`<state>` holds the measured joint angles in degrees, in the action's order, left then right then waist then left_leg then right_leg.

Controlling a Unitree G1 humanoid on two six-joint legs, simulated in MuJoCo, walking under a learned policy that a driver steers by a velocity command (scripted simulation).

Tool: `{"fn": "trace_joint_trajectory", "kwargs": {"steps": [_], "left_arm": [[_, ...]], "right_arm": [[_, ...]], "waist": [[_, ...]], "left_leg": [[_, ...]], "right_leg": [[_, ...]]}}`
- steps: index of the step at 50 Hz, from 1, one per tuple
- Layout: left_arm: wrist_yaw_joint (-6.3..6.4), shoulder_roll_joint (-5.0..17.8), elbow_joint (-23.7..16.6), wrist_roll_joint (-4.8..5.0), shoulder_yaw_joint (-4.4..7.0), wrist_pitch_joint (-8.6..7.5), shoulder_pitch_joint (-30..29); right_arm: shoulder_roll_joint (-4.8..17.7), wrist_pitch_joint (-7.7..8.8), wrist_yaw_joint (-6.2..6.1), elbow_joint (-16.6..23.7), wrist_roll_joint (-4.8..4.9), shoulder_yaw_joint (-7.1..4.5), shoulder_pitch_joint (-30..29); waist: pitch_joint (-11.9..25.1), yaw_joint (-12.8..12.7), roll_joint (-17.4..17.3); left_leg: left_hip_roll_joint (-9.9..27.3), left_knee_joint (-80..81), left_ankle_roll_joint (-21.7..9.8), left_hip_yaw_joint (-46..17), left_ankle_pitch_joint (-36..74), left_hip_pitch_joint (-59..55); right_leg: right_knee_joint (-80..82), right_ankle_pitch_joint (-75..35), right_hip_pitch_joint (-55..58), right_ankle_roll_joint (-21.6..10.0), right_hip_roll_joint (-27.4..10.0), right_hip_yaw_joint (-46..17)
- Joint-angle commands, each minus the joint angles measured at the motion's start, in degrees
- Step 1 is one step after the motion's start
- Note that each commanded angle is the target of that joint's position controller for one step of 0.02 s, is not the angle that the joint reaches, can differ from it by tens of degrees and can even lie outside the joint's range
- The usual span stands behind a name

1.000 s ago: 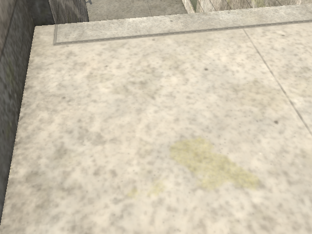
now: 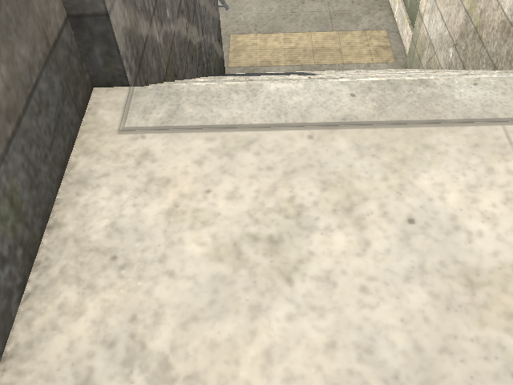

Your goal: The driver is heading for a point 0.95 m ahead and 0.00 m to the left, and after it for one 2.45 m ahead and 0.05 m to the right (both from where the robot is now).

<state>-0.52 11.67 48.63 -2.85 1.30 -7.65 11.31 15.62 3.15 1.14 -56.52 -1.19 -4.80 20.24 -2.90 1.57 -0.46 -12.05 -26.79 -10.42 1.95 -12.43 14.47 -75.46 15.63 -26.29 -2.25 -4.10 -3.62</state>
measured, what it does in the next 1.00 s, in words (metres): walks ahead: right foot, then left foot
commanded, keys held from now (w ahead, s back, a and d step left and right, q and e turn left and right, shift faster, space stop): w+q+shift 0.08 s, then w+shift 0.52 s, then w+e+shift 0.40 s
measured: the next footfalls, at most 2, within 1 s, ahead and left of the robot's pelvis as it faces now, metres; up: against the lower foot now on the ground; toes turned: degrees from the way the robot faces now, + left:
right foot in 0.30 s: +0.51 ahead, -0.11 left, +0.00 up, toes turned +10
left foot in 0.74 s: +0.88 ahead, +0.18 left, +0.00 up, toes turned +13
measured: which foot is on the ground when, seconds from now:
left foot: down 0.00-0.28, up 0.30-0.72, down 0.74-1.00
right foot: up 0.00-0.28, down 0.30-0.74, up 0.76-1.00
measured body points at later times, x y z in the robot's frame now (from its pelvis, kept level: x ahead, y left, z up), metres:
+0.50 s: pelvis +0.48 -0.03 +0.01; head +0.50 -0.02 +0.46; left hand +0.40 +0.25 -0.12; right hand +0.68 -0.25 -0.10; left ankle +0.44 +0.09 -0.63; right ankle +0.47 -0.12 -0.73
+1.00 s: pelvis +0.93 +0.09 +0.01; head +0.95 +0.09 +0.46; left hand +1.07 +0.37 -0.10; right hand +0.92 -0.20 -0.12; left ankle +0.85 +0.18 -0.73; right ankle +1.03 -0.03 -0.64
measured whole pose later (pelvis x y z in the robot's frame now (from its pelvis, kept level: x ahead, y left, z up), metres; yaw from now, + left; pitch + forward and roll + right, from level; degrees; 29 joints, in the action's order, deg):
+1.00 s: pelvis +0.93 +0.09 +0.01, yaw +0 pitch +1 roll +2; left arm -2.9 17.7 45.2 -1.2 3.4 -0.9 10.3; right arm 17.4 7.2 0.3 -53.9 -0.8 -3.6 24.9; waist -0.7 1.8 2.3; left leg -1.5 -17.2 -2.0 12.9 -15.9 0.4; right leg -66.5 6.0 -42.7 -5.5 -6.7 1.7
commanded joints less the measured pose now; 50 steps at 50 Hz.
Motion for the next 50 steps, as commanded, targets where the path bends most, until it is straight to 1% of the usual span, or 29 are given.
{"fn": "trace_joint_trajectory", "kwargs": {"steps": [1, 4, 7, 10, 12, 13, 14, 15, 16, 17, 18, 19, 21, 23, 26, 28, 30, 32, 34, 36, 37, 38, 39, 40, 41, 42, 44, 46, 50], "left_arm": [[-0.75, 4.8, -5.5, -1.76, 0.44, 1.69, 1.0], [-1.31, 5.0, -11.9, -0.89, -0.53, 2.27, -12.2], [-2.07, 3.6, -13.3, 0.07, -1.46, 1.87, -16.7], [-1.42, 4.9, -14.9, 0.73, -1.45, 1.71, -19.4], [-0.51, 8.8, -13.8, 0.61, 0.16, 1.55, -13.6], [0.19, 11.8, -11.7, 1.25, 1.50, 1.47, -5.0], [1.20, 13.7, -8.2, 1.75, 2.61, 1.70, 7.0], [2.46, 16.9, -6.0, 0.77, 3.77, 2.17, 18.5], [1.74, 20.7, -4.9, -1.75, 4.78, 1.92, 16.9], [0.13, 15.1, -5.3, -0.26, 4.66, 2.27, 14.5], [-0.27, 10.7, -5.1, 0.17, 3.78, 1.88, 9.1], [-0.65, 8.0, -4.2, -0.04, 3.20, 1.67, 7.5], [-0.33, 4.9, -0.9, -0.03, 2.00, 1.17, 10.0], [-0.42, 5.1, 1.4, 1.28, 1.87, 0.23, 12.1], [-0.74, 7.5, 2.1, 2.14, 2.11, -0.62, 12.9], [-1.02, 7.9, 2.2, 2.67, 2.08, -0.99, 13.2], [-0.94, 9.9, 3.3, 3.35, 2.31, -1.50, 16.1], [-0.83, 11.4, 4.5, 3.41, 2.29, -1.23, 18.3], [-0.27, 14.1, 5.1, 2.88, 2.50, -0.48, 19.2], [0.77, 16.5, 5.4, 2.15, 2.89, 1.04, 17.9], [0.77, 14.5, 4.4, 1.93, 2.48, 1.27, 16.7], [0.41, 5.0, 2.0, 2.32, 0.73, 1.09, 20.4], [0.46, 6.3, 1.1, 5.50, 1.01, 1.31, 24.2], [0.81, 10.0, 0.4, 4.49, 1.86, 1.80, 15.6], [0.24, 9.0, -0.3, 3.89, 1.69, 2.01, 11.5], [-0.28, 7.7, -0.1, 3.36, 1.61, 2.64, 10.4], [-1.41, 5.1, -0.5, 1.78, 1.51, 4.77, 11.2], [-2.13, 3.8, -2.9, 1.45, 1.47, 6.34, 6.7], [-3.27, 3.1, -7.6, 1.71, 0.73, 7.06, -2.4]], "right_arm": [[4.5, 2.51, -0.83, 4.1, 1.43, -0.15, -0.3], [5.9, 3.33, -0.69, 5.0, 1.36, -0.23, 2.7], [5.8, 3.59, -0.27, 4.0, 1.92, -0.27, 8.1], [6.3, 3.79, -0.72, 3.0, 2.14, 0.06, 10.7], [9.5, 3.78, -1.54, 3.1, 1.10, -0.50, 9.8], [11.6, 3.60, -1.77, 3.3, 0.06, -0.95, 8.3], [12.8, 3.38, -1.80, 4.1, -0.64, -1.32, 4.4], [8.8, 3.60, -1.61, 5.7, -1.26, -0.51, 2.2], [-1.6, 3.34, -1.15, 6.8, 2.91, 1.89, 14.3], [3.8, 3.50, -1.82, 6.6, 1.81, 1.98, 9.7], [5.1, 3.31, -1.53, 8.0, 1.26, 1.62, 1.3], [5.0, 3.19, -0.91, 9.3, 0.40, 1.80, -3.2], [2.5, 2.19, 0.57, 11.4, -0.78, 2.43, -5.3], [0.3, 1.22, 1.27, 12.7, -1.37, 3.28, -6.1], [1.1, 1.26, 2.14, 17.1, -2.06, 4.22, -15.1], [0.8, 1.86, 2.79, 19.4, -1.67, 5.12, -20.8], [-0.1, 2.13, 3.38, 20.4, -0.83, 5.89, -25.0], [1.4, 2.20, 2.83, 21.0, -0.77, 5.63, -26.8], [4.2, 2.29, 1.57, 20.5, -1.45, 4.65, -24.0], [8.1, 2.48, -0.20, 15.4, -1.54, 2.67, -6.4], [11.6, 2.53, -1.34, 12.7, -2.33, 1.25, 3.6], [16.4, 2.79, -1.99, 12.3, -4.26, 0.00, 8.1], [15.6, 2.23, -1.24, 12.8, -3.39, -0.34, 6.8], [10.4, 2.26, -0.88, 12.8, -2.28, 0.26, 1.1], [6.8, 2.79, -0.70, 12.4, -1.86, 0.96, -2.1], [5.7, 3.15, -0.61, 11.7, -1.97, 1.03, -3.5], [3.6, 3.93, -0.71, 9.7, -0.85, 1.58, -2.4], [2.2, 4.80, -0.47, 7.8, 0.62, 1.75, -1.4], [2.3, 6.03, -0.99, 6.4, 0.57, 1.78, -1.5]], "waist": [[-1.5, -4.3, 4.3], [-6.2, -1.2, 1.3], [-4.1, 2.8, -1.3], [-2.5, 4.6, -3.7], [3.2, 1.2, -5.4], [8.2, -3.5, -6.2], [13.1, -10.7, -5.6], [19.3, -14.9, -2.1], [25.7, -5.0, 20.7], [23.7, -7.3, 11.7], [12.3, -6.3, 5.3], [7.4, -5.7, -0.7], [3.2, -2.5, 1.2], [1.0, -0.5, 3.6], [-3.7, -0.3, 3.3], [-5.1, -0.9, 2.3], [-5.7, -2.5, 2.2], [-5.4, -2.7, 2.3], [-0.3, -0.7, 4.8], [10.0, 7.9, 7.1], [15.1, 11.8, 5.7], [23.3, 7.7, -8.8], [30.4, 5.2, -13.8], [18.4, 4.5, -5.6], [10.0, 3.5, -2.7], [6.4, 1.7, -0.9], [3.1, -1.5, -3.2], [0.0, -2.6, -3.5], [-3.6, -3.3, -2.4]], "left_leg": [[16.5, 17.3, -9.2, -25.8, 0.8, -1.0], [12.9, 20.5, -7.4, -22.3, 11.5, 7.4], [11.9, 20.2, -2.8, -18.5, 28.7, 2.8], [14.5, 16.7, -0.4, -17.8, 45.4, -9.8], [16.4, 7.4, 1.1, -18.5, 58.6, -18.4], [17.3, -2.6, 1.7, -18.5, 63.3, -19.8], [16.0, -15.8, 2.0, -16.8, 59.5, -15.6], [13.4, -34.1, 1.9, -14.5, 43.5, -5.0], [4.3, -57.7, 5.1, -9.4, -14.4, 18.0], [7.4, -58.7, 3.2, -9.9, -11.1, 24.6], [10.7, -54.9, 3.1, -10.0, -4.1, 26.4], [11.9, -51.9, 3.0, -9.4, -2.1, 25.3], [13.7, -48.3, 3.3, -9.7, -2.6, 23.5], [15.0, -44.4, 4.0, -9.3, -3.7, 25.3], [17.1, -34.1, 5.4, -4.7, 3.7, 29.3], [17.1, -20.1, 5.6, -0.7, 12.9, 23.0], [15.3, -12.4, 4.6, 3.1, 20.2, 14.2], [14.0, -7.9, 4.0, 3.3, 21.2, 12.7], [10.3, -6.0, 3.1, 3.8, 14.2, 7.8], [8.8, -4.1, 2.3, 1.6, 7.6, -11.2], [15.7, -5.7, 1.9, -4.3, 1.6, -25.5], [33.7, -3.9, 0.8, -25.9, -12.9, -38.6], [40.4, 7.4, -3.1, -48.4, -21.8, -41.6], [35.4, 10.2, -0.9, -38.9, -23.9, -32.3], [33.4, 11.7, 0.1, -29.7, -15.8, -23.0], [31.4, 13.6, 1.2, -23.4, -8.5, -16.7], [29.2, 16.1, 2.7, -13.6, -2.5, -8.9], [28.0, 18.1, 4.2, -6.0, 3.8, -7.7], [21.6, 20.5, 6.7, 9.3, 16.0, -4.8]], "right_leg": [[5.4, 2.3, -11.8, 3.1, -3.3, 0.4], [22.0, -9.3, -9.1, 5.4, -1.9, 4.9], [36.6, -24.8, -1.7, 3.2, 1.5, 7.8], [44.7, -26.5, 0.1, 0.0, 3.5, 8.4], [47.7, -20.4, 6.8, -1.5, 6.7, 7.7], [47.3, -16.8, 14.4, -2.7, 7.1, 6.2], [48.0, -14.5, 25.5, -3.4, 4.9, 5.6], [42.4, 0.0, 39.0, -4.6, -3.0, -1.8], [48.3, 4.2, 55.4, -14.9, -22.1, -35.5], [56.7, 17.0, 51.2, -14.7, -18.8, -44.6], [59.5, 16.1, 40.4, -12.8, -15.7, -33.6], [60.4, 9.9, 32.5, -11.7, -13.3, -27.0], [62.7, 3.0, 23.4, -9.6, -9.3, -18.1], [65.8, 1.2, 20.7, -8.8, -8.1, -14.1], [71.4, -8.5, 16.3, -8.9, -6.1, -6.3], [73.4, -17.9, 12.7, -7.5, -2.8, 0.2], [78.1, -26.5, 11.6, -7.2, -3.8, 2.0], [76.0, -38.4, 18.9, -7.0, -5.0, 2.1], [65.9, -60.3, 27.4, -6.2, -6.1, 2.0], [42.7, -63.6, 26.0, -5.1, -5.8, 1.4], [26.5, -48.0, 14.7, -4.8, -3.3, 1.5], [4.5, -0.1, -0.8, -4.8, 3.1, 2.5], [-7.5, 10.2, -10.7, -5.1, 6.1, -1.1], [-6.3, 2.4, -15.4, -5.6, 1.6, -1.2], [-2.6, -1.4, -15.5, -5.2, -0.1, -0.8], [-0.9, -2.1, -13.6, -4.7, -1.5, -0.7], [0.8, -2.0, -10.6, -3.8, -3.5, -0.2], [2.2, -3.3, -14.7, -3.2, -5.0, 0.6], [12.8, -16.8, -15.9, -3.4, -3.4, 6.0]]}}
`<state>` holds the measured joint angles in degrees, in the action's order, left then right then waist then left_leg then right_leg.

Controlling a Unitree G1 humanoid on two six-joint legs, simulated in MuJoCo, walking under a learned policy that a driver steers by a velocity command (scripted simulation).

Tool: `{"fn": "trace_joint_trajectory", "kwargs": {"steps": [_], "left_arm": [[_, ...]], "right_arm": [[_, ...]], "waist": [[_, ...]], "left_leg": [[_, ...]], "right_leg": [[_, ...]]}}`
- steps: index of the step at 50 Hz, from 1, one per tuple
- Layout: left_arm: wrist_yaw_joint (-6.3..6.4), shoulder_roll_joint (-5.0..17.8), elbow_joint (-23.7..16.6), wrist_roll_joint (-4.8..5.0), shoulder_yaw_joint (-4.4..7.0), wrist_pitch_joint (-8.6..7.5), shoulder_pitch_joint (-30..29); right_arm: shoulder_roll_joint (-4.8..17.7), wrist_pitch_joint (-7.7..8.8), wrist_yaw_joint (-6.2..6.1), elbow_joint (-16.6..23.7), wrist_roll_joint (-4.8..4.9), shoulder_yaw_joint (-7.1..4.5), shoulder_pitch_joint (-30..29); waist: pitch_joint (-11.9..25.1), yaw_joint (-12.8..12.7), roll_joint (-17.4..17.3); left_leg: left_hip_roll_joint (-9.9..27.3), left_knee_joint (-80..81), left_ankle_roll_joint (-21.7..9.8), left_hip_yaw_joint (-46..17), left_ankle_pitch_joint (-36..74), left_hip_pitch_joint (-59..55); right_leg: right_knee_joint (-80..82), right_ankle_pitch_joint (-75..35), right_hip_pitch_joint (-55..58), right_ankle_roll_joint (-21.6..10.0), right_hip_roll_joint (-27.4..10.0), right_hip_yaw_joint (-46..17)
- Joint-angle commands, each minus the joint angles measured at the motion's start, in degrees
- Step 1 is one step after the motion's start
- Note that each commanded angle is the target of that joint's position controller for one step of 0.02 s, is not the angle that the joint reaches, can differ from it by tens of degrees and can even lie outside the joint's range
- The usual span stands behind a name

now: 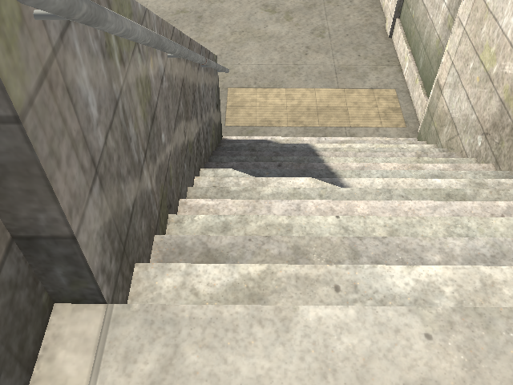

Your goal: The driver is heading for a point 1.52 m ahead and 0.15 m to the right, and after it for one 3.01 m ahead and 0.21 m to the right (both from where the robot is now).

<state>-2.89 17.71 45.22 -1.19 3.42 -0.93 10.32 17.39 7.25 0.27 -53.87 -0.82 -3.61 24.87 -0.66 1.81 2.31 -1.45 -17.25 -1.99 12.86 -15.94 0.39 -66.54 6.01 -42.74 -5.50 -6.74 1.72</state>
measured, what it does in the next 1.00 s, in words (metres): goes down: right foot, then left foot 0.19 m lower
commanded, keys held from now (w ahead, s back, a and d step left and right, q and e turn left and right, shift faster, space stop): w+e+shift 0.22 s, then w+shift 0.12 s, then w+q+shift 0.58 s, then w+shift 0.08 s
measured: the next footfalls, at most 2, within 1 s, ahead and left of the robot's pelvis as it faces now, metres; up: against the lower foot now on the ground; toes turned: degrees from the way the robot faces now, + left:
right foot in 0.20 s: +0.39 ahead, -0.07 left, +0.00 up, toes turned -16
left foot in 0.76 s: +0.84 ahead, -0.08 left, -0.19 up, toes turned -11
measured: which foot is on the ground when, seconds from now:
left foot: down 0.00-0.20, up 0.22-0.74, down 0.76-1.00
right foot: up 0.00-0.18, down 0.20-0.70, up 0.72-1.00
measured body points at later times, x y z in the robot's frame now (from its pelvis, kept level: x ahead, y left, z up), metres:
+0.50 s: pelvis +0.46 -0.07 -0.01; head +0.47 -0.07 +0.44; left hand +0.51 +0.20 -0.14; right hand +0.58 -0.34 -0.10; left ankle +0.70 +0.04 -0.67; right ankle +0.35 -0.06 -0.74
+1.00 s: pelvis +0.90 -0.13 -0.25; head +0.89 -0.13 +0.20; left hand +1.16 +0.02 -0.30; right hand +0.79 -0.35 -0.39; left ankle +0.80 -0.07 -0.93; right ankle +1.11 -0.32 -0.88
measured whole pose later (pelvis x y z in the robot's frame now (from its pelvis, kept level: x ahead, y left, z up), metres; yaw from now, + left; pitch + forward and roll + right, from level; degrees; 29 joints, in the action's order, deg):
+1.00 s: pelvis +0.90 -0.13 -0.25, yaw +4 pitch -1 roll +0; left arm -0.4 6.9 38.6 -3.6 -3.1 -3.4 -0.6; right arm 10.1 3.8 -1.2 -56.4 0.5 -0.1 34.6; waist 1.5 8.9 0.9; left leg -13.7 -52.0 -8.9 -9.1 -35.8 12.7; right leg -54.7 -22.0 -45.5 1.5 -3.8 -9.5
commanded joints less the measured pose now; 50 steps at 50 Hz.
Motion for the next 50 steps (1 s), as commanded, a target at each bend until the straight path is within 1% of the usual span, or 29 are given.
{"fn": "trace_joint_trajectory", "kwargs": {"steps": [1, 3, 6, 9, 10, 11, 12, 14, 15, 18, 22, 25, 29, 30, 33, 34, 36, 37, 38, 39, 40, 41, 42, 43, 44, 46, 47, 48, 50], "left_arm": [[-1.26, -3.5, -6.0, -0.23, -1.96, 0.14, -3.7], [-1.78, -1.9, -7.6, -0.87, -1.83, -0.05, -8.5], [-2.22, 0.7, -7.6, -0.34, -1.32, -0.39, -8.3], [-0.41, 7.7, 0.4, 0.77, 2.16, -0.45, 21.1], [1.24, 9.6, 2.3, 1.02, 3.56, -0.28, 25.2], [2.27, 13.9, 2.4, 1.07, 4.43, 0.43, 18.9], [2.09, 17.9, -1.1, -0.75, 5.20, 0.97, 15.8], [3.60, 9.8, 0.2, -0.36, 3.65, 0.55, 14.8], [3.90, 7.7, 0.3, -0.09, 2.84, -0.40, 12.8], [3.66, 3.6, 0.3, 0.44, 0.94, -3.30, 10.8], [2.23, 3.5, 1.3, 2.59, 0.76, -5.29, 16.1], [2.47, 5.1, 1.1, 1.26, 0.90, -6.34, 15.1], [5.30, 2.5, 3.8, 0.72, -0.19, -6.14, 17.0], [5.76, 4.6, 3.8, 0.30, -0.03, -6.57, 16.3], [8.25, 4.7, 4.0, -0.69, -0.10, -6.36, 13.1], [6.67, 2.0, 3.0, 1.45, -1.19, -7.35, 17.6], [8.25, 6.7, 2.3, 1.40, 0.62, -5.74, -4.2], [8.11, 4.1, 0.0, 0.32, 0.17, -4.34, -8.7], [6.97, -3.6, -3.7, -0.40, -2.11, -3.67, -10.5], [5.95, -11.3, -12.2, 0.14, -4.83, -3.94, -4.0], [5.12, -8.3, -12.5, -2.51, -5.49, -4.68, 3.3], [5.31, -5.8, -8.8, -5.42, -5.39, -4.17, 1.2], [5.49, -3.9, -9.0, -6.30, -5.36, -4.36, 0.9], [5.98, -1.4, -11.3, -4.37, -4.66, -4.13, -4.5], [5.52, 3.0, -11.2, -2.09, -3.53, -2.87, -7.5], [4.41, -0.3, -4.0, -2.56, -3.48, -1.34, 1.0], [3.35, 3.4, -5.0, -2.21, -1.44, -1.76, -1.7], [2.72, 1.9, -6.5, -1.90, -1.70, -2.32, -6.2], [1.38, -2.4, -9.2, -1.96, -2.97, -2.65, -11.7]], "right_arm": [[1.8, 1.95, -0.17, 3.9, 0.07, 0.61, -5.9], [3.0, 1.53, -0.67, 3.2, -0.09, 0.49, -3.8], [7.5, 0.19, -2.10, 3.4, -0.13, -0.08, -0.6], [13.1, -3.34, -2.67, 7.1, -1.40, -1.89, -8.2], [11.1, -3.70, -1.82, 7.1, -1.00, -1.85, -9.2], [1.7, -2.95, -1.33, 10.0, -1.90, 0.53, -8.5], [1.6, -1.31, -1.13, 17.6, 0.30, 1.34, -6.7], [5.3, 0.32, -1.49, 15.4, -0.84, 1.43, -8.6], [4.6, -0.62, -1.65, 14.3, -1.79, 1.75, -8.4], [1.3, -4.98, -0.47, 14.2, -2.66, 2.85, -9.3], [-0.1, -5.05, 0.78, 16.5, -0.36, 3.68, -20.2], [1.3, -4.70, 1.38, 12.4, 1.84, 2.12, -14.9], [1.0, -2.73, 2.94, 11.5, -0.67, 1.04, -17.4], [2.6, -3.27, 2.24, 10.9, -0.78, 0.51, -13.8], [4.8, -3.93, 0.27, 3.1, -0.80, -1.54, 8.9], [6.7, -3.77, -0.10, 1.9, -0.65, -2.40, 8.8], [4.3, -4.37, 0.75, -4.1, -1.24, -2.85, 29.1], [4.7, -5.42, 0.51, -3.9, -0.46, -2.68, 27.0], [5.5, -5.46, 0.50, -3.2, -0.36, -1.63, 24.3], [2.6, -4.25, -0.02, -3.8, -0.06, 0.69, 21.3], [5.0, -4.14, -0.66, -1.4, 0.50, -0.16, 17.5], [6.6, -4.22, -0.54, -0.6, 1.23, -0.88, 15.6], [12.4, -3.43, -0.47, 1.3, -0.16, -2.02, 10.9], [11.8, -1.91, -0.97, 2.3, -1.14, -1.38, 5.4], [6.1, -1.59, -1.71, 5.6, -1.87, 0.50, 1.0], [5.0, -1.80, -0.60, 3.1, -0.36, 1.29, 3.6], [2.4, -1.76, -1.30, 0.6, 1.26, 1.30, 7.9], [2.1, -2.12, -2.06, 0.0, 2.46, 1.62, 9.1], [-0.2, -2.58, -2.18, 2.6, 2.02, 2.32, 4.9]], "waist": [[-7.1, -3.8, -5.9], [-9.4, -2.8, -3.4], [-4.5, -4.4, -6.1], [8.9, -19.6, -9.2], [9.1, -19.8, -3.6], [2.9, -11.0, 11.2], [16.2, -7.6, 12.0], [4.6, -5.0, -7.2], [1.2, -1.8, -9.7], [-2.5, 1.7, -8.5], [-5.9, -3.6, -2.8], [-1.1, -2.7, -0.4], [-4.3, -3.7, -0.2], [-3.1, -2.8, -0.6], [3.1, 5.7, -1.0], [1.9, 2.4, -11.6], [-0.4, 23.0, -16.3], [-6.5, 22.2, -16.0], [-7.1, 14.9, -12.7], [-1.8, 1.4, -8.6], [3.0, -3.0, 0.3], [1.1, -1.9, 8.7], [-0.5, -3.5, 7.5], [-4.0, -5.4, 6.3], [-4.1, -5.8, 13.9], [0.0, -4.9, 4.5], [-1.0, -2.7, 2.6], [-1.4, 0.4, -0.2], [-2.0, 3.7, -3.1]], "left_leg": [[12.7, 10.9, -1.5, -0.5, 24.6, 9.9], [12.7, 11.4, 0.1, 3.5, 34.8, 6.4], [13.9, 3.7, 2.0, 5.6, 67.4, -3.4], [16.6, -33.4, 0.3, 2.4, 77.9, 2.3], [10.4, -54.6, 0.6, 1.9, 44.1, 11.4], [0.7, -75.9, 1.9, -1.7, -12.1, 32.4], [-1.4, -83.4, 3.0, -14.7, -12.2, 47.8], [5.1, -73.4, 1.7, -17.6, -5.3, 49.6], [7.5, -68.8, 2.2, -17.0, -4.6, 45.1], [11.6, -54.9, 3.4, -16.4, -2.6, 35.3], [9.6, -29.5, -0.2, -10.1, 20.3, 30.7], [3.3, -26.8, -4.2, -8.5, 38.8, 19.7], [2.1, -16.0, -8.6, -9.8, 53.0, 26.1], [0.9, -13.0, -8.1, -9.1, 53.5, 25.2], [0.7, -7.2, -7.9, -7.9, 53.6, 13.1], [-6.6, -9.6, -5.5, 0.8, 50.0, 2.4], [1.6, 3.3, -13.3, -7.6, 59.0, -20.9], [3.4, 3.1, -14.2, -11.4, 45.4, -16.4], [5.1, -13.6, -14.0, -12.8, 63.1, -14.7], [10.8, -22.1, -19.3, -32.5, 81.5, -16.1], [19.1, -18.0, -25.4, -50.1, 55.6, -14.1], [20.1, -15.6, -27.0, -53.1, 34.7, -1.8], [22.7, -12.7, -28.7, -63.1, 16.3, 2.8], [23.5, -6.1, -26.1, -68.5, 5.6, 12.5], [14.5, -1.2, -22.9, -59.4, 0.9, 30.8], [7.2, -12.2, -19.4, -49.4, 16.6, 43.5], [2.0, -19.9, -17.5, -42.5, 7.4, 35.3], [0.3, -23.7, -16.3, -41.2, 3.8, 29.0], [-3.9, -27.0, -12.3, -35.8, -6.5, 31.1]], "right_leg": [[9.6, -9.4, 1.6, -0.6, -1.1, 1.4], [18.3, -12.3, 3.4, -2.2, 1.2, 6.2], [24.2, -10.0, 12.4, -5.3, 8.2, 11.6], [23.4, 1.8, 41.8, -9.4, 12.6, 7.0], [30.0, 3.3, 50.8, -11.1, 10.8, 0.8], [28.3, -7.4, 54.4, -12.6, 2.9, -14.8], [40.5, -2.4, 68.3, -23.6, -7.1, -42.5], [52.9, 13.4, 53.7, -18.0, -8.3, -43.0], [52.9, 11.9, 43.4, -15.8, -6.3, -37.1], [54.9, 10.0, 23.9, -12.3, 0.9, -23.5], [55.5, -19.2, 23.6, -4.2, 7.1, -7.6], [52.1, -24.8, 26.1, 0.4, 8.9, 1.1], [40.2, -15.7, 39.0, 3.2, 4.1, 5.4], [35.4, -21.1, 42.2, 3.3, 3.6, 5.9], [1.4, -32.1, 46.7, 4.1, 1.2, 7.1], [-6.2, -32.0, 32.9, 7.5, 4.6, 9.3], [-49.4, 14.9, 6.6, 6.9, 10.2, 12.9], [-60.8, 38.9, -1.2, 4.2, 14.0, 10.2], [-68.2, 46.4, -11.5, 1.5, 14.3, 8.0], [-60.6, 40.3, -18.5, 4.1, 13.0, 0.2], [-51.1, 37.6, -21.8, 4.4, 8.0, -9.2], [-50.9, 45.1, -23.1, 4.5, 6.8, -10.1], [-44.1, 41.9, -28.6, 4.8, 4.2, -12.6], [-25.0, 17.9, -27.8, 8.1, 0.1, -15.1], [-5.0, -3.9, -9.0, 12.2, 1.1, -13.3], [-9.3, -16.6, 17.5, 10.3, 3.4, -7.3], [4.0, -31.5, 10.3, 8.2, 1.5, -9.8], [10.2, -33.5, 6.5, 6.6, 2.4, -9.2], [25.6, -45.0, 15.6, 5.9, 5.4, -5.3]]}}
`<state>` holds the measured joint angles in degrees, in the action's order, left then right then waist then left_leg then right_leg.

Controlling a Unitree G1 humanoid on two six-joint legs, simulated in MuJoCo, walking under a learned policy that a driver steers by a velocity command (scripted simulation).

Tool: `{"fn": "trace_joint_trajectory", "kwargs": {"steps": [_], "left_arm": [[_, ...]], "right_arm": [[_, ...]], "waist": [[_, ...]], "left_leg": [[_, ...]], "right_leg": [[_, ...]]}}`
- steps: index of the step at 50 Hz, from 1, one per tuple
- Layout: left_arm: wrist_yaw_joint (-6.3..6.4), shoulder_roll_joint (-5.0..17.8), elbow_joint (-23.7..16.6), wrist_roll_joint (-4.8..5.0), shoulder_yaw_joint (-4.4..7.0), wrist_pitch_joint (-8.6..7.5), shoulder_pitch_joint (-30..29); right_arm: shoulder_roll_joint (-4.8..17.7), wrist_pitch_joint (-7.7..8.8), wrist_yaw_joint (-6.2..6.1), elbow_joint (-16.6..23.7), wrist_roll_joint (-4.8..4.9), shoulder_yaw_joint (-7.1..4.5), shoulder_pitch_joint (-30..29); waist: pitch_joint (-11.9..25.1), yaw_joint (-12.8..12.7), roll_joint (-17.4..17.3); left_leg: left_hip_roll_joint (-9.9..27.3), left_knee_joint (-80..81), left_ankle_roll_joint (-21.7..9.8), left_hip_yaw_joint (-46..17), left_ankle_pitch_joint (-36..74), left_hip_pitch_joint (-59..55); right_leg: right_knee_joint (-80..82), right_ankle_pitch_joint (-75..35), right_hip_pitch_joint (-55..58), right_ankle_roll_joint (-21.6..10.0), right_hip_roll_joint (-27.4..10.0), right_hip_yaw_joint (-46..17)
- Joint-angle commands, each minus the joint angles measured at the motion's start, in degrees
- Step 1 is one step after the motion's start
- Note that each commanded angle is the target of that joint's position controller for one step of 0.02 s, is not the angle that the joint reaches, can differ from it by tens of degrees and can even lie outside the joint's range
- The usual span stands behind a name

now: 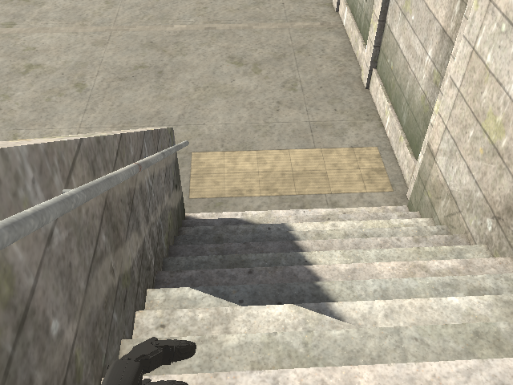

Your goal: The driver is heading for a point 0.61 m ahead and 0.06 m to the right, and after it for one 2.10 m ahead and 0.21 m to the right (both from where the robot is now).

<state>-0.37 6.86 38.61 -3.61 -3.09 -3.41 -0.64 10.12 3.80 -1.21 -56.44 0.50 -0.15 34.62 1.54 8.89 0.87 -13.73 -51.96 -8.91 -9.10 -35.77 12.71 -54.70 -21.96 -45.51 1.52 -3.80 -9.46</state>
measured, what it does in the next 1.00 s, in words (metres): goes down: right foot 0.19 m lower, then left foot 0.19 m lower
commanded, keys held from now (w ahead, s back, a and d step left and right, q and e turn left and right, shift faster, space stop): w+shift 0.44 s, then shift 0.02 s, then e+shift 0.52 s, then shift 0.02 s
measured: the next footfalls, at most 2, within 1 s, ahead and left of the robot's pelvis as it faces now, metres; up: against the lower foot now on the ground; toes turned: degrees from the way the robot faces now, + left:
right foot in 0.16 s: +0.24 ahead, -0.20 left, -0.19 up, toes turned +8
left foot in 0.48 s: +0.50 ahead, +0.05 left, -0.38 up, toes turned +9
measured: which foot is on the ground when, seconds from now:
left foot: down 0.00-0.14, up 0.16-0.46, down 0.48-0.82, up 0.84-1.00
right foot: up 0.00-0.14, down 0.16-0.48, up 0.50-0.82, down 0.84-1.00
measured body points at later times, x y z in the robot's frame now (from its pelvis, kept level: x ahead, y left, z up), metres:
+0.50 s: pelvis +0.42 -0.04 -0.30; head +0.41 -0.05 +0.15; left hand +0.24 +0.19 -0.42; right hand +0.60 -0.26 -0.41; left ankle +0.48 +0.04 -1.03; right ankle +0.24 -0.20 -0.82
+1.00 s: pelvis +0.70 -0.06 -0.56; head +0.71 -0.04 -0.11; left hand +0.67 +0.19 -0.71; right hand +0.88 -0.32 -0.62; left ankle +0.80 +0.12 -1.14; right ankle +0.72 -0.13 -1.25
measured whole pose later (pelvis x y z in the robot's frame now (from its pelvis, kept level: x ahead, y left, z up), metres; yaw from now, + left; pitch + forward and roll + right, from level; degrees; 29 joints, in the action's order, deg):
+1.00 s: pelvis +0.70 -0.06 -0.56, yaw -11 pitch +1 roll -1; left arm -2.2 13.1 54.9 -4.7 0.6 -6.0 30.0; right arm 14.4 2.9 1.2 -36.3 -4.8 -0.4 4.7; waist 0.9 -5.5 0.9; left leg 3.4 -86.5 6.1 -10.1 -14.9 49.8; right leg -51.0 22.9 -28.8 -5.9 7.6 0.4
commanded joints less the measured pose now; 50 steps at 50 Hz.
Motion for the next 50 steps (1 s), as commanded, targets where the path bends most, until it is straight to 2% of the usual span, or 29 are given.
{"fn": "trace_joint_trajectory", "kwargs": {"steps": [1, 5, 7, 8, 9, 12, 13, 14, 16, 18, 21, 23, 24, 25, 26, 28, 29, 30, 32, 34, 37, 39, 41, 42, 43, 44, 45, 48, 50], "left_arm": [[-1.63, 6.7, -2.9, 1.38, 3.13, -0.37, -3.9], [-0.14, 6.0, -0.4, 2.16, 4.87, -0.89, 5.9], [1.73, 10.1, 8.9, 1.26, 7.71, -0.40, 36.6], [1.34, 15.4, 13.0, 1.10, 9.88, -0.30, 48.9], [-0.73, 15.9, 10.8, 1.21, 8.34, -0.72, 41.0], [-1.30, 9.0, 12.7, 3.35, 6.21, -2.30, 34.4], [-0.37, 13.8, 12.2, 1.96, 6.71, -4.30, 30.0], [0.93, 11.2, 10.8, 0.49, 5.97, -4.39, 23.8], [1.14, 16.4, 12.8, 1.26, 7.00, -2.83, 23.6], [2.00, 11.0, 12.2, 4.34, 5.59, -5.10, 20.2], [1.07, 15.9, 14.2, 2.35, 7.14, -3.64, 26.4], [2.85, 15.3, 17.9, 1.05, 7.25, -1.39, 27.4], [2.93, 15.0, 18.5, 0.85, 7.28, -0.75, 26.9], [1.93, 13.0, 18.1, 2.47, 7.46, -0.76, 28.7], [2.26, 9.9, 16.3, 3.91, 6.53, -0.99, 39.7], [2.81, 11.9, 19.0, 1.42, 6.99, -0.88, 38.6], [-1.52, 8.4, 11.7, -0.33, 5.11, -4.11, 29.3], [-2.49, 10.9, 13.1, -1.36, 6.14, -4.39, 23.6], [-4.29, 4.0, 18.7, -2.60, 3.60, -3.80, 31.0], [-4.59, 8.8, 20.3, -4.18, 4.84, -3.61, 28.8], [-5.01, 10.1, 20.0, -1.79, 5.33, -3.39, 26.9], [-4.63, 14.0, 20.3, -4.99, 7.92, -2.70, 37.3], [-2.02, 16.4, 27.0, -4.67, 10.42, -1.72, 54.8], [-0.44, 17.9, 28.3, -3.35, 11.11, -2.66, 61.2], [-0.49, 25.3, 23.1, -1.70, 10.43, -3.88, 54.1], [-1.72, 26.8, 18.8, -4.25, 11.30, -3.77, 46.1], [-1.71, 20.2, 15.2, -3.15, 9.20, -4.27, 38.6], [-2.30, 1.4, 8.7, -0.06, 0.90, -3.50, 24.4], [-1.26, 15.2, 7.8, -0.86, 3.50, -4.64, 23.5]], "right_arm": [[7.8, 0.19, -0.54, 5.2, 0.58, -1.62, -4.1], [6.4, -1.35, -0.29, 5.1, -2.48, -2.14, -3.9], [10.2, -1.50, 0.78, 6.2, -1.65, -2.89, -12.1], [9.2, -0.96, 0.78, 7.6, -1.46, -3.85, -22.4], [2.6, 0.48, -0.80, 14.4, 1.20, -1.78, -20.5], [5.4, -0.34, -1.99, 9.7, -3.99, -2.64, -18.5], [5.2, -0.27, -2.17, 13.8, -3.94, -2.71, -19.7], [10.0, -0.07, -1.70, 15.0, -2.60, -3.40, -23.7], [5.5, -1.60, 0.42, 5.8, -3.39, -3.78, -13.0], [3.8, 0.35, 3.14, 9.9, -1.69, -2.14, -20.4], [5.5, -0.47, 3.32, 11.0, -1.84, -1.27, -29.7], [9.8, -1.55, 0.98, 5.6, -1.25, -3.92, -13.3], [14.7, -1.55, 0.68, 2.3, -2.57, -5.70, -2.3], [17.2, -1.36, 1.32, 0.9, -3.96, -6.65, 1.1], [14.8, 0.01, 1.85, 2.0, -3.64, -5.45, 0.0], [10.5, 0.79, 1.98, 2.9, -2.17, -4.59, -3.8], [5.1, 3.11, 5.32, 3.5, -8.98, -1.76, -7.6], [-2.3, 3.03, 5.61, 5.8, -9.57, 0.79, -12.1], [10.3, 2.30, 4.99, 4.2, -9.78, -1.87, -10.4], [1.3, 2.74, 2.20, 6.9, -6.59, 1.02, -12.8], [9.5, 3.35, 1.30, 10.2, -7.96, -0.28, -16.7], [13.1, 4.14, 1.04, 14.9, -8.50, -1.07, -24.0], [16.0, 2.91, 1.53, 16.7, -2.38, -2.77, -27.1], [15.4, 1.89, 4.72, 17.3, -9.35, -2.43, -29.6], [-2.2, 2.04, 7.18, 18.3, -5.08, 0.81, -12.8], [5.3, 2.33, 6.23, 24.3, 0.35, -0.30, -15.8], [11.1, 1.88, 4.53, 25.7, 1.98, -2.02, -24.2], [7.7, -0.73, 1.19, 20.0, -7.09, -0.54, -14.0], [4.1, -3.04, 3.20, 21.3, -6.06, 0.36, -16.7]], "waist": [[-4.9, -0.2, -3.6], [-6.9, -0.6, -6.9], [-1.1, -17.9, -4.5], [-3.3, -28.1, 3.4], [-3.3, -17.2, 10.7], [-5.2, -12.3, -3.4], [-6.0, -7.5, 13.2], [-11.0, -4.1, 2.1], [-3.4, -1.9, 1.6], [-5.6, -0.9, -2.9], [-9.0, -8.9, 1.4], [-7.4, -3.8, 12.6], [-3.9, 1.3, 8.5], [-4.2, 2.5, -6.0], [2.4, -6.1, -11.0], [1.4, -6.9, 1.4], [7.3, -5.8, -3.8], [-4.5, -5.7, -0.8], [1.1, -11.7, -6.6], [0.4, -9.7, -6.6], [-2.5, -12.5, -2.9], [-3.0, -19.4, -3.0], [-5.2, -26.4, 10.5], [-3.0, -29.9, 14.7], [15.1, -12.7, 11.6], [10.7, -14.7, 3.1], [2.8, -15.9, -0.8], [-7.9, -5.9, -2.0], [-1.8, -2.6, -0.7]], "left_leg": [[8.7, 6.3, -4.3, -12.0, 12.6, 17.1], [8.0, -11.9, -4.1, -9.3, 26.8, 11.3], [8.8, -45.3, -3.1, -4.4, 58.8, 21.4], [-1.2, -80.8, -0.4, -0.7, 14.8, 42.7], [-0.8, -79.7, 1.1, 0.1, -5.5, 60.7], [8.6, -57.3, -0.3, -2.8, 4.6, 53.8], [14.1, -43.7, 2.0, -10.1, 10.1, 58.3], [15.6, -14.7, 6.3, -7.9, 28.6, 40.9], [8.3, -24.2, 6.4, 8.1, 45.6, 10.6], [10.4, -0.3, 5.3, 9.1, 79.1, 4.6], [10.1, 14.5, 4.9, 15.0, 66.4, -1.3], [17.9, 20.8, 2.2, 7.2, 62.3, -9.8], [17.7, 29.1, -0.1, 5.1, 56.4, -17.9], [23.1, 29.6, -2.5, 0.0, 65.6, -29.5], [35.0, 9.7, -1.4, -7.6, 91.9, -44.3], [33.6, 12.2, -1.3, -6.2, 73.1, -28.0], [34.2, 11.7, -10.0, -7.8, 61.2, -23.7], [39.2, 12.7, -13.3, -10.3, 62.5, -2.0], [30.0, 9.7, -11.5, 0.5, 63.3, 19.8], [26.2, 6.3, -2.2, 7.1, 42.3, 18.4], [21.5, -2.4, 5.2, 16.5, 25.1, 33.0], [27.5, -17.3, 8.0, 13.1, 41.6, 27.1], [18.5, -50.3, 18.1, 14.5, 26.6, 20.7], [11.9, -72.9, 15.2, 13.5, -5.0, 39.1], [10.2, -73.2, 17.3, 5.6, -14.5, 47.6], [11.8, -75.3, 18.1, -2.1, -15.2, 58.9], [14.3, -61.7, 15.0, -3.2, -11.1, 62.0], [20.3, -29.2, 15.1, -3.7, 31.2, 42.6], [17.2, -22.2, 15.0, 6.7, 35.9, 19.0]], "right_leg": [[19.0, -16.9, 20.5, -1.2, 2.8, 7.1], [21.1, -5.6, 29.5, -2.7, 5.4, 9.3], [28.1, -2.1, 57.0, -6.2, 3.9, 10.9], [28.4, -8.7, 69.3, -13.4, -4.9, 1.2], [7.8, -32.1, 73.2, -13.9, -16.0, -7.3], [15.4, 4.0, 43.2, -16.2, -12.5, -14.5], [15.9, 7.5, 39.0, -19.9, -21.8, -28.5], [21.3, 25.5, 15.4, -14.3, -15.8, -21.5], [13.0, 30.4, -1.2, -13.3, -9.2, -11.4], [6.8, 56.5, -6.7, -9.1, 1.1, -0.6], [2.3, 49.4, 5.8, -10.9, -0.1, 0.1], [-18.9, 28.4, 14.4, -11.9, -3.0, -3.1], [-38.4, 13.5, 15.4, -9.8, 1.1, 0.6], [-59.0, 55.2, 0.9, -7.4, 10.7, 5.0], [-52.3, 67.3, -15.5, -6.7, 6.5, 1.9], [-37.2, 56.0, -12.2, -5.6, 2.3, 0.3], [-32.7, 44.3, -20.6, -3.4, -2.0, -2.0], [-12.2, 33.1, -16.9, -0.9, -7.1, -3.1], [-15.1, 22.4, 10.8, 1.5, -3.0, 6.9], [3.0, 1.2, 9.0, 0.9, -3.2, 7.0], [10.6, -6.4, 33.7, 2.4, 3.0, 15.3], [0.0, 6.7, 34.8, 0.1, 2.7, 16.1], [43.9, 4.1, 46.0, -8.9, 0.5, 18.2], [23.2, -0.6, 67.2, -14.3, 3.6, 15.4], [13.7, -55.6, 80.0, -30.2, -13.0, -13.5], [15.3, -50.2, 70.3, -37.8, -23.3, -32.2], [19.9, -18.5, 55.9, -34.1, -22.4, -31.9], [24.9, 9.6, 8.2, -25.6, -12.2, -22.9], [23.1, 11.4, -8.4, -21.3, -1.9, -14.6]]}}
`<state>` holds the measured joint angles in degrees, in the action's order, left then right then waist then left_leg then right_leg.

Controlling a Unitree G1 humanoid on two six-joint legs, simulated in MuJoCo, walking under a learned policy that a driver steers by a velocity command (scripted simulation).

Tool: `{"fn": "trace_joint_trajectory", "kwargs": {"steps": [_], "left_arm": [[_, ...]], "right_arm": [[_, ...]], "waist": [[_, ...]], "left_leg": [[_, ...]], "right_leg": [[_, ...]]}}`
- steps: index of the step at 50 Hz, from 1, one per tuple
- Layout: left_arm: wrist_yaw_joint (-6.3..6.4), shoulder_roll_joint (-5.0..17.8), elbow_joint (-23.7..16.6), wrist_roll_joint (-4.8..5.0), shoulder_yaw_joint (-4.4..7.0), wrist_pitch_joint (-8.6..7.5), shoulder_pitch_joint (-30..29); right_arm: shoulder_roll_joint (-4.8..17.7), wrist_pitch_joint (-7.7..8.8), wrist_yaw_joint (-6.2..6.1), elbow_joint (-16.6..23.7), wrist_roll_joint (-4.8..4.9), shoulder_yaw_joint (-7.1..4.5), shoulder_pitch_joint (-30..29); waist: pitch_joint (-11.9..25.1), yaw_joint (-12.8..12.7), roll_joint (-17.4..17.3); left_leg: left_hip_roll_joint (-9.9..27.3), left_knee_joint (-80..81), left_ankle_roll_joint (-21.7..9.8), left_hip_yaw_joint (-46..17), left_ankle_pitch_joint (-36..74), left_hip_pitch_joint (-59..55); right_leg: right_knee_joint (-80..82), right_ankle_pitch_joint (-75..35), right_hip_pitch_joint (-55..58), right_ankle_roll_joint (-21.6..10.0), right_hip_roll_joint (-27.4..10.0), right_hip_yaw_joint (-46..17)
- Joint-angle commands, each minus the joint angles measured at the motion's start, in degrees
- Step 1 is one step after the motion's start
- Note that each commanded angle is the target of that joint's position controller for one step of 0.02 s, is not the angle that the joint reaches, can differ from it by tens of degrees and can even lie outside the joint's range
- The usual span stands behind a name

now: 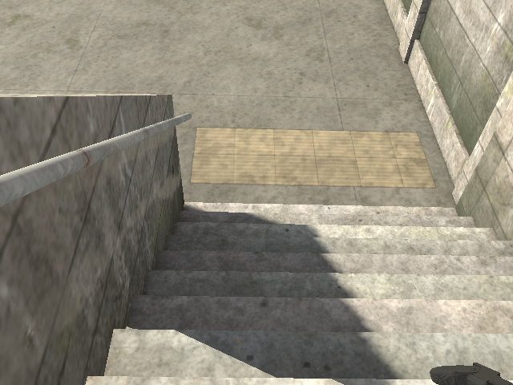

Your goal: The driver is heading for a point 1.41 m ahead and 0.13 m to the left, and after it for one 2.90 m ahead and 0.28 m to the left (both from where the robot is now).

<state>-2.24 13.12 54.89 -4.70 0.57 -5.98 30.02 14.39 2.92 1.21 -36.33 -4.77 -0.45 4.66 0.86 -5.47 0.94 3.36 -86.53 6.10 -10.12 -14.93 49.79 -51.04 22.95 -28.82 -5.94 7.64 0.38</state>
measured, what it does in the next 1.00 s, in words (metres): goes down: left foot 0.19 m lower, then right foot 0.19 m higher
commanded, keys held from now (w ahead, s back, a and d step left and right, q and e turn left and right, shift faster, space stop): shift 1.00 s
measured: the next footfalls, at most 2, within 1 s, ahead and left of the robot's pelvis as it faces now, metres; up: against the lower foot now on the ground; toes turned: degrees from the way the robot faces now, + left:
left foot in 0.30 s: +0.27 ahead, +0.24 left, -0.19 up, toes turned -4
right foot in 0.66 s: +0.06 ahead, +0.05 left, +0.00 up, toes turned -7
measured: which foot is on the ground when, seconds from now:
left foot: up 0.00-0.28, down 0.30-1.00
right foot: down 0.00-0.32, up 0.34-0.64, down 0.66-1.00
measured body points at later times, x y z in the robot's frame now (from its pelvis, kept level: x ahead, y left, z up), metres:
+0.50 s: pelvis +0.12 +0.15 -0.16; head +0.13 +0.16 +0.29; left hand +0.22 +0.38 -0.29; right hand +0.14 -0.10 -0.28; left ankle +0.23 +0.24 -0.88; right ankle +0.10 +0.04 -0.62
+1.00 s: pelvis +0.11 +0.14 -0.12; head +0.10 +0.17 +0.33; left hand +0.23 +0.34 -0.26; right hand +0.05 -0.15 -0.23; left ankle +0.21 +0.24 -0.87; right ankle +0.08 +0.04 -0.69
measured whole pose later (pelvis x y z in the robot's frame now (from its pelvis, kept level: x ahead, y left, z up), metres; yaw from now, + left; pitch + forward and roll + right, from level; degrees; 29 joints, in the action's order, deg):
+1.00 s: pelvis +0.11 +0.14 -0.12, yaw -12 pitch -2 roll -6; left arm 0.5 11.5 42.9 -0.6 -4.1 5.8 16.8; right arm 18.0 -4.7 -0.5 -49.9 2.7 -2.4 24.3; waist 0.6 -1.8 -2.8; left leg 9.7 -17.6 -1.2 5.9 -8.2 13.4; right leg -86.1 47.3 -37.5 -4.9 8.2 5.2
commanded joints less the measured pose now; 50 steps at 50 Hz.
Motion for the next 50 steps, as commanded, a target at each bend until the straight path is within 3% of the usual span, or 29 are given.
{"fn": "trace_joint_trajectory", "kwargs": {"steps": [1, 2, 3, 4, 6, 7, 8, 10, 11, 13, 14, 15, 16, 17, 19, 21, 23, 25, 26, 29, 31, 34, 35, 37, 40, 43, 44, 47, 50], "left_arm": [[0.76, 15.2, -10.1, -2.02, 1.22, -1.97, -12.6], [1.57, 16.4, -10.5, -1.17, 1.54, -2.53, -11.9], [3.78, 9.4, -8.2, 0.17, -0.14, -3.38, -1.3], [5.59, 1.4, -2.1, 2.70, -2.24, -3.16, 13.9], [6.25, -0.5, 2.8, 3.83, -2.06, -2.54, 25.5], [5.41, -0.7, 3.4, 2.83, -2.01, -1.92, 25.1], [5.51, -2.1, -1.8, 3.19, -2.60, -0.59, 12.8], [2.24, 8.3, -6.8, -1.69, -1.43, 1.25, -3.6], [2.32, 7.9, -7.9, -1.50, -1.08, 1.06, -4.3], [1.90, 9.8, -8.5, 2.04, -1.30, 1.30, -3.6], [0.96, 10.9, -7.9, 2.40, -1.63, 1.59, -2.1], [-1.27, 10.9, -8.3, 0.27, -1.68, 2.33, -2.1], [-3.72, 5.7, -7.0, 1.05, -1.93, 1.73, 6.3], [-3.61, 5.0, -8.4, 3.86, -1.89, 1.72, 12.6], [-0.04, 2.0, -16.0, 3.06, -3.15, 3.69, 3.0], [0.11, -2.2, -16.3, 5.32, -6.03, 3.97, 2.7], [-1.49, -2.6, -14.7, 6.54, -7.28, 4.44, 6.0], [-2.96, 1.0, -16.7, 5.56, -6.80, 4.61, 1.9], [-2.45, 0.2, -18.0, 4.83, -6.88, 3.77, -1.4], [-3.59, 0.7, -23.1, 6.78, -7.15, 2.44, -7.7], [-5.84, 2.2, -22.7, 7.29, -6.55, 3.21, -7.0], [-6.86, 0.7, -23.1, 5.85, -7.68, 2.51, -12.1], [-1.42, 4.8, -18.1, 7.87, -2.89, 6.14, -6.6], [2.01, 5.0, -19.1, 6.30, -3.22, 9.03, -18.1], [2.98, -3.2, -18.4, 5.45, -5.42, 10.71, -18.7], [2.44, 0.6, -16.6, 5.52, -3.57, 10.78, -14.5], [2.09, 1.3, -15.4, 4.68, -3.49, 10.69, -12.1], [2.27, 4.1, -13.8, 3.71, -3.41, 11.07, -10.9], [3.64, 1.4, -16.5, 4.30, -3.91, 11.19, -18.3]], "right_arm": [[-0.7, -2.27, 2.54, 0.3, -0.66, 1.20, 14.1], [2.3, -2.04, 2.55, 1.4, 0.00, 0.04, 14.3], [6.9, -1.91, 2.25, 1.7, -2.99, -1.01, 7.8], [4.3, -1.66, 1.84, 4.3, -4.34, -0.27, 0.3], [0.5, -1.43, 3.54, 4.5, -3.83, 0.79, -7.5], [-0.9, -1.35, 4.44, 4.5, -3.40, 0.94, -9.6], [-1.7, -1.85, 5.33, 1.8, -1.34, 2.62, -3.5], [-0.3, -3.36, 4.75, 0.7, -0.46, 1.50, 3.3], [0.7, -3.57, 4.21, 0.9, 0.68, 0.98, 4.9], [5.0, -3.12, 3.87, -0.5, 2.36, -0.40, 8.9], [6.2, -2.87, 3.42, -1.3, 2.17, -1.11, 12.1], [8.0, -1.74, 2.33, -2.8, -0.32, -2.79, 19.4], [13.5, -1.19, 2.60, -4.6, -0.27, -4.52, 24.6], [15.6, -0.93, 5.62, -2.5, 0.25, -4.46, 22.5], [15.5, 0.61, 7.22, -1.2, 1.49, -3.95, 16.6], [7.6, 2.16, 7.41, -2.3, 3.68, -0.24, 12.3], [6.5, 3.45, 6.23, -5.1, 4.38, 0.43, 17.4], [8.9, 3.80, 4.14, -3.3, 3.86, 1.17, 16.0], [5.6, 3.98, 3.41, -2.5, 2.70, 2.40, 15.0], [7.4, 3.77, 3.55, -3.3, 3.07, 2.89, 16.9], [10.4, 3.72, 4.29, -3.7, 4.68, 2.17, 18.1], [6.6, 2.88, 5.00, -4.1, 6.16, 2.70, 21.7], [11.8, -0.70, 0.79, -7.9, 11.26, -1.69, 20.4], [7.6, -3.68, -0.41, -7.9, 9.67, -1.03, 24.5], [8.9, -6.58, -0.66, -10.5, 8.11, -2.24, 24.6], [8.4, -5.44, -1.26, -10.5, 8.16, -1.42, 22.4], [11.5, -5.57, -1.93, -10.3, 8.06, -2.54, 18.2], [11.7, -6.19, -2.70, -9.3, 7.68, -3.28, 14.6], [7.7, -7.65, -1.44, -11.6, 7.01, -3.31, 22.7]], "waist": [[2.5, 13.8, -0.6], [3.7, 13.3, -3.3], [2.4, 3.5, -1.1], [2.5, -4.0, 3.6], [-1.3, -10.7, 3.7], [-1.8, -10.4, 6.3], [-5.1, -7.3, -2.2], [-5.9, 2.5, 5.9], [-5.8, 3.0, 4.7], [-4.8, 3.6, 3.2], [-4.0, 4.7, 1.8], [0.0, 9.0, -1.5], [11.2, 7.3, -14.1], [17.2, 4.7, -16.8], [12.1, 3.2, -8.5], [3.1, -0.2, -2.6], [-1.8, -0.6, -5.0], [-0.1, 0.6, -3.9], [1.2, 2.9, -3.8], [1.1, 5.8, -7.5], [-1.1, 3.8, -5.1], [-3.8, 5.3, -3.8], [2.3, 1.3, -6.9], [-4.8, 6.3, 4.7], [-6.3, 5.8, -4.3], [-6.1, 4.2, -7.2], [-7.8, 0.6, -8.3], [-9.8, -1.4, 0.5], [-6.0, 6.0, -2.9]], "left_leg": [[-2.0, 1.7, -1.6, 11.2, 24.1, -28.9], [-2.9, 4.8, -1.3, 11.2, 20.2, -29.8], [0.1, 11.3, 0.4, 2.0, 24.7, -6.0], [2.8, 18.1, 0.8, -1.4, 21.0, 13.6], [4.8, 34.3, -1.0, -4.0, 20.3, 32.1], [4.3, 36.4, -2.1, -2.1, 21.0, 29.1], [6.9, 61.4, -4.4, -3.4, 48.6, 9.9], [3.7, 45.5, -3.5, 5.9, 57.9, -36.2], [2.1, 49.1, -3.1, 7.9, 54.9, -40.1], [1.0, 65.9, -4.1, 9.3, 46.8, -45.5], [0.6, 71.3, -5.9, 10.4, 42.8, -50.5], [0.9, 67.1, -9.5, 12.5, 32.8, -61.7], [8.8, 51.8, -20.1, 5.8, 54.0, -75.4], [18.5, 49.3, -27.2, -4.4, 59.0, -74.2], [24.8, 61.8, -27.1, -17.7, 22.8, -54.8], [18.0, 70.1, -18.7, -12.2, -0.4, -36.0], [13.3, 73.9, -15.3, -9.2, -11.8, -21.2], [11.5, 73.1, -11.5, -8.8, -15.5, -24.4], [12.4, 69.9, -11.4, -11.2, -13.3, -32.7], [12.6, 70.6, -12.5, -12.1, -14.1, -38.5], [10.1, 76.0, -9.5, -7.6, -19.5, -29.6], [8.8, 77.4, -7.2, -5.6, -19.9, -35.6], [10.6, 74.7, -8.3, 8.5, 3.6, -29.0], [7.3, 69.8, -7.3, 15.4, 8.4, -33.3], [7.0, 66.1, -8.0, 17.0, 16.8, -44.0], [8.7, 76.9, -7.8, 15.6, 3.7, -30.0], [7.5, 78.2, -7.2, 17.2, -1.3, -24.9], [4.0, 73.3, -7.2, 19.3, -8.4, -28.3], [3.4, 66.1, -8.2, 19.4, 11.1, -49.9]], "right_leg": [[16.3, -33.8, -31.8, -12.5, -12.0, -21.5], [13.4, -34.7, -28.5, -9.8, -10.5, -19.4], [3.6, -25.1, -3.6, -7.6, -13.0, -23.7], [-1.9, -23.0, 17.7, -8.3, -16.2, -30.3], [-6.9, -17.3, 33.5, -9.7, -16.7, -40.8], [-5.8, -17.5, 29.2, -11.0, -15.8, -42.1], [-5.6, 3.7, 10.9, -7.8, -11.9, -33.2], [2.3, 29.3, -36.6, -8.0, -10.7, -26.2], [1.2, 28.0, -36.9, -6.8, -10.1, -23.5], [-6.0, 18.0, -26.5, -4.5, -9.1, -23.8], [-10.3, 13.4, -22.4, -3.9, -9.9, -25.7], [-22.4, 9.4, -26.1, -1.5, -8.7, -25.6], [-45.7, 14.8, -34.3, 4.7, -1.0, -13.9], [-70.4, 32.7, -41.7, 7.7, 2.5, -7.7], [-76.8, 20.7, -46.5, 10.4, -1.8, -7.9], [-67.0, 14.6, -38.8, 15.0, -9.2, -5.5], [-65.8, 26.6, -26.6, 16.2, -8.1, -1.3], [-62.9, 26.4, -25.4, 14.5, -5.4, -0.2], [-61.1, 12.6, -32.6, 15.3, -9.6, -5.4], [-60.2, 20.4, -35.2, 15.5, -10.0, -5.8], [-50.4, 29.6, -19.5, 12.6, -5.9, -0.8], [-28.4, 31.2, -19.9, 6.8, -4.7, -4.8], [-21.7, 15.1, 2.0, -1.5, -6.1, 0.5], [-8.9, 19.6, -11.7, -7.0, -6.8, -13.6], [-17.5, 26.9, -22.4, -4.9, -4.0, -8.4], [-23.9, 26.1, -10.1, -4.9, -0.9, -1.5], [-22.5, 20.6, -5.7, -5.1, -0.2, 1.2], [-3.4, 30.5, -13.8, -7.4, -3.8, -10.8], [-3.9, 36.7, -29.5, -7.0, -6.1, -16.8]]}}
Keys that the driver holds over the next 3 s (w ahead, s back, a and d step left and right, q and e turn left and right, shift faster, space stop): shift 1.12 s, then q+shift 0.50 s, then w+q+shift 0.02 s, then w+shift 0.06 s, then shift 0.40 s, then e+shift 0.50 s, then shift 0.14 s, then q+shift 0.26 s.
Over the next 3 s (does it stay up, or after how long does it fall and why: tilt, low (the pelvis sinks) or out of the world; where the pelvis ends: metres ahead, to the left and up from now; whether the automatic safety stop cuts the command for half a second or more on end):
stays up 0.28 0.05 -0.19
